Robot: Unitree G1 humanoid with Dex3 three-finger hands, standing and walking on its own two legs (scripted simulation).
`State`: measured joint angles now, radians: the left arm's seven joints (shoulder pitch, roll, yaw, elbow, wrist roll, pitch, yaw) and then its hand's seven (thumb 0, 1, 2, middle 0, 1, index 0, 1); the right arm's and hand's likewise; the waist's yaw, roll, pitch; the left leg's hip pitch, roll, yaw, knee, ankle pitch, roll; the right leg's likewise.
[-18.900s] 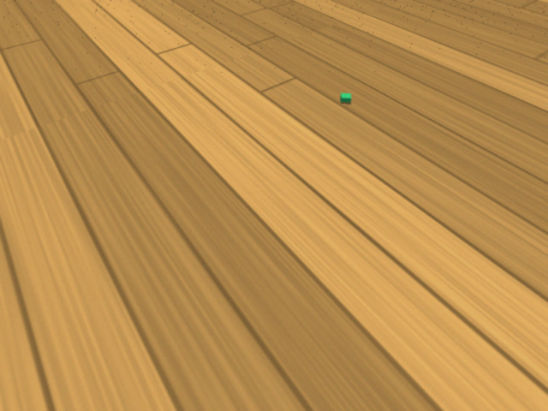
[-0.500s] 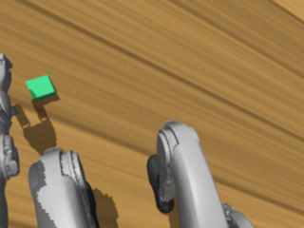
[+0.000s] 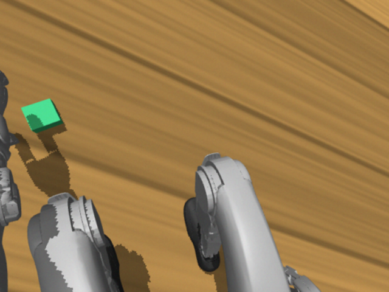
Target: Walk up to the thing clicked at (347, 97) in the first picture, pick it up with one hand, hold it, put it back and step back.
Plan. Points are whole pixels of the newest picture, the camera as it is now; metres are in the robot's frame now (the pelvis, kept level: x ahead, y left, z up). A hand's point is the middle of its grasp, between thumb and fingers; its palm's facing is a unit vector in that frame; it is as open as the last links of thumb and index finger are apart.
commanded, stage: rise first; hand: left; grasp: from above
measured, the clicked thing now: (42, 115) +0.53 +0.24 -0.30
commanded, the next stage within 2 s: approach in 0.74 s
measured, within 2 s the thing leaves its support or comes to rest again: neither
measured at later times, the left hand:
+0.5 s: hand out of the picture +0.48 +0.29 -0.17, palm faces -0.42 -0.12 -0.90, open 12.8 cm
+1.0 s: hand (1, 115) +0.49 +0.28 -0.17, palm faces -0.42 -0.10 -0.90, open 12.8 cm
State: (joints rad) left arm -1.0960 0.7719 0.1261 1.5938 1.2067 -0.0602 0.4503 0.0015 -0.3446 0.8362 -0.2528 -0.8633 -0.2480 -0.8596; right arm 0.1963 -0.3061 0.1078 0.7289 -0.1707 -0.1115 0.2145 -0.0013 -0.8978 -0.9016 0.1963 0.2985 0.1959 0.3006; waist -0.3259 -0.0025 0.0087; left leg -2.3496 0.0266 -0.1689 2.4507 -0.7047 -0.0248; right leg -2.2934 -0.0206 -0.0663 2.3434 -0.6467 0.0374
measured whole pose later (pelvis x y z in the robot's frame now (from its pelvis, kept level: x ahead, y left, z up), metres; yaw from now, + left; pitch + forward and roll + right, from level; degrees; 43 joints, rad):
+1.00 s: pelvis +0.00 +0.00 +0.00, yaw +0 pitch +34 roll -8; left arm -1.12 0.75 0.07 1.60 1.21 -0.07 0.45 0.00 -0.29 0.79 -0.30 -0.82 -0.30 -0.81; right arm 0.20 -0.30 0.10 0.74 -0.17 -0.13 0.22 0.00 -0.89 -0.90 0.20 0.30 0.20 0.30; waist -0.32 -0.01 0.00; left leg -2.35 0.02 -0.16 2.45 -0.70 -0.02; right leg -2.30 -0.02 -0.06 2.34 -0.65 0.04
